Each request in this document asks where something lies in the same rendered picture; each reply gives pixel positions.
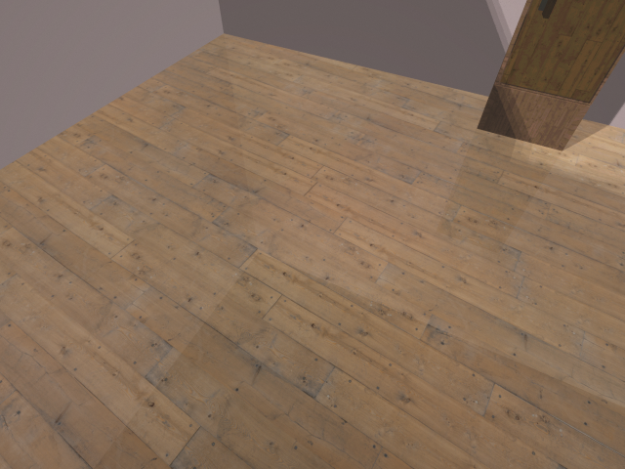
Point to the cupboard door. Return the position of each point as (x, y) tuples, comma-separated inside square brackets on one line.
[(568, 48)]

